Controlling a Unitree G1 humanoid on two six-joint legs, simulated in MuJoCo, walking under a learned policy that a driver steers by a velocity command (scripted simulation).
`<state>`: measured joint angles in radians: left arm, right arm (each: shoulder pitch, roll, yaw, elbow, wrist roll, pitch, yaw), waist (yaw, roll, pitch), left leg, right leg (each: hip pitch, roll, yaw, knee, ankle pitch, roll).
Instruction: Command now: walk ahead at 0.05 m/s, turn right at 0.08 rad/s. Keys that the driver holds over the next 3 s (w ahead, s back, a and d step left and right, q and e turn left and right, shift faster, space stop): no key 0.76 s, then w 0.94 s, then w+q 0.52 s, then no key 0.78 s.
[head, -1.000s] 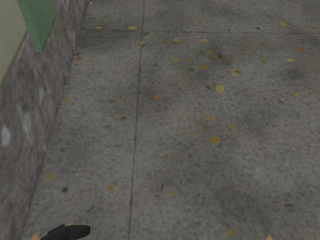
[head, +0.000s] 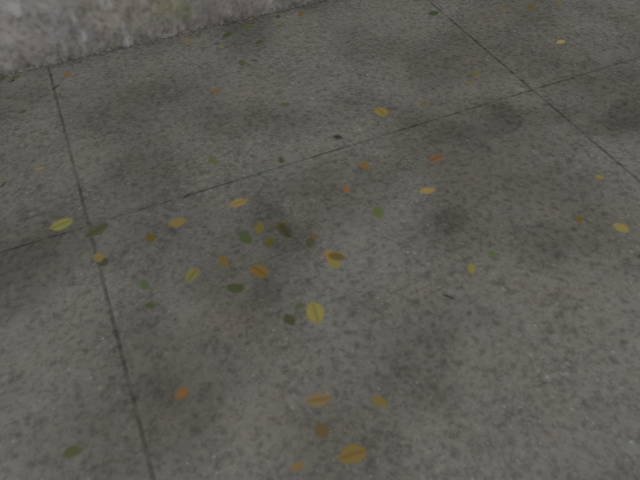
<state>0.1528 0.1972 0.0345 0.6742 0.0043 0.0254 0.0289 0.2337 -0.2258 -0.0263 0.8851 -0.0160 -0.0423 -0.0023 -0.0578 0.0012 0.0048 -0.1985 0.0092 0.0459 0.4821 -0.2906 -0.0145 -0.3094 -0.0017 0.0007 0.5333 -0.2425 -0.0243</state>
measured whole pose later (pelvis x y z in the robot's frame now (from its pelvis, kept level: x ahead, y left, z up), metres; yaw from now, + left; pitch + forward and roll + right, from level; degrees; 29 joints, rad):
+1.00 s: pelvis +0.02 +0.00 +0.01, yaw +0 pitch +0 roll -1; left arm 0.28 0.21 0.08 0.97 -0.03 -0.04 0.03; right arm 0.28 -0.19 -0.03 1.09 0.03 -0.08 -0.02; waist -0.01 -0.01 -0.01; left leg -0.30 0.04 0.02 0.79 -0.49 0.08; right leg -0.17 0.06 0.01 0.35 -0.19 -0.07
